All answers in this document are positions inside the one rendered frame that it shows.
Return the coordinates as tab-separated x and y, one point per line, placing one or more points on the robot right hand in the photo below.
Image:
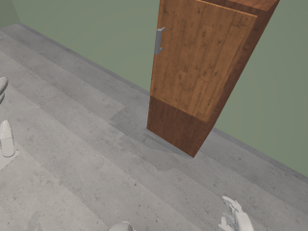
240	221

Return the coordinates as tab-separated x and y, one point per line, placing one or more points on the cupboard door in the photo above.
201	44

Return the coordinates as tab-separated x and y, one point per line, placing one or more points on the robot left hand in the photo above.
7	151

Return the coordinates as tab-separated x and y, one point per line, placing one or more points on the handle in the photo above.
157	47

